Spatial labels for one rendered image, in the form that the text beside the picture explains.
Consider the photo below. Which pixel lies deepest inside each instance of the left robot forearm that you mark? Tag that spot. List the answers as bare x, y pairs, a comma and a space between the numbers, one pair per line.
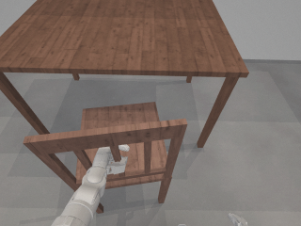
83, 204

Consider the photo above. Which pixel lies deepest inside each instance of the robot left hand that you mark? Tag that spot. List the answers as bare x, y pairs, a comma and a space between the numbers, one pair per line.
105, 159

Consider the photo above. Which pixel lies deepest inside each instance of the table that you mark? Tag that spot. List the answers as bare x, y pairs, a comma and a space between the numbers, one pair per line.
121, 37

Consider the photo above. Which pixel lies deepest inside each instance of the robot right hand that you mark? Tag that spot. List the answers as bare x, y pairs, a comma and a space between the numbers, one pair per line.
237, 221

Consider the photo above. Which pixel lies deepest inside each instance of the chair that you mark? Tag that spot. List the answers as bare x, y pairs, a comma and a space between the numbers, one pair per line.
135, 125

